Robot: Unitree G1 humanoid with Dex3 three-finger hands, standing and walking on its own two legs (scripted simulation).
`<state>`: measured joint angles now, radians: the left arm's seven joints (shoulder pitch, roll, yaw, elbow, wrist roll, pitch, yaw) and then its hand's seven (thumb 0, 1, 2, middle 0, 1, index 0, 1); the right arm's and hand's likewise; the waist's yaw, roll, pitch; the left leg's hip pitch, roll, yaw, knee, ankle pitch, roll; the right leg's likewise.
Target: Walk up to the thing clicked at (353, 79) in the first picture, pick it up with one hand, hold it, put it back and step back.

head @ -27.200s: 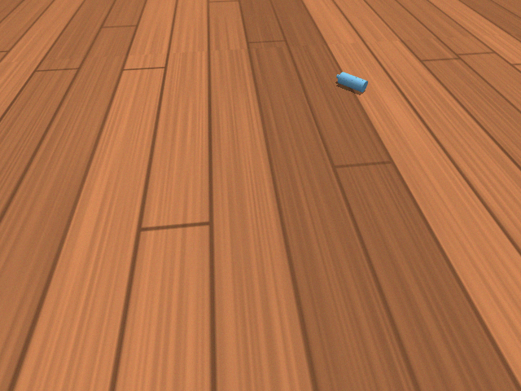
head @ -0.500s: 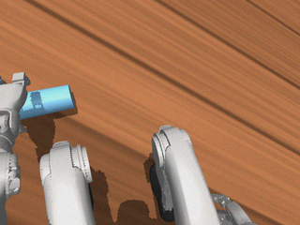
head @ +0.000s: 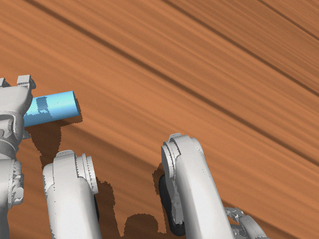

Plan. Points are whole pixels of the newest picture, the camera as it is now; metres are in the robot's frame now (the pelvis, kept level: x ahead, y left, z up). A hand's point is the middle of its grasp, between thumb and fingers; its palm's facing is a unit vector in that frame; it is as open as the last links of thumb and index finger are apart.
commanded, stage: approach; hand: left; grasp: from above
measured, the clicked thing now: (37, 110) +0.47 +0.29 -0.28
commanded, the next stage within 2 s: close in in 0.44 s
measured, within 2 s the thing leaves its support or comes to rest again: neither
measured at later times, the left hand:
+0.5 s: hand (30, 104) +0.46 +0.27 -0.17, palm faces -0.46 -0.09 -0.89, open 14.1 cm
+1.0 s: hand (39, 111) +0.45 +0.26 -0.21, palm faces -0.46 -0.09 -0.88, open 13.7 cm
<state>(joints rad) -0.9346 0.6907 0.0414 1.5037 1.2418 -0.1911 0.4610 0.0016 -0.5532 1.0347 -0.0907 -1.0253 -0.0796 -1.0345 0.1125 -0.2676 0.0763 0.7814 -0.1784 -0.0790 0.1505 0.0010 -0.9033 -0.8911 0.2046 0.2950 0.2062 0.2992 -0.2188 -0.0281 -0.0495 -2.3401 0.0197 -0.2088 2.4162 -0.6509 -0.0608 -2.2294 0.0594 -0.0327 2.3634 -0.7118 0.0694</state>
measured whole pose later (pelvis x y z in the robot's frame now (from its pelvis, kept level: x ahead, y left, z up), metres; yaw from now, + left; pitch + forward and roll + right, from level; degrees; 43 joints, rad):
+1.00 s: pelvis +0.00 +0.00 -0.01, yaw -2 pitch +31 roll -9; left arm -1.03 0.73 0.07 1.67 1.27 -0.16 0.55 0.00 -0.49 1.05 -0.10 -1.06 -0.10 -1.06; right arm 0.11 -0.29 0.14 0.74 -0.22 -0.11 0.16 0.00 -0.90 -0.89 0.20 0.29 0.20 0.30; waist -0.30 -0.06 0.01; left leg -2.36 0.02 -0.23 2.45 -0.65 -0.06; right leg -2.25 0.07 -0.05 2.38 -0.70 0.07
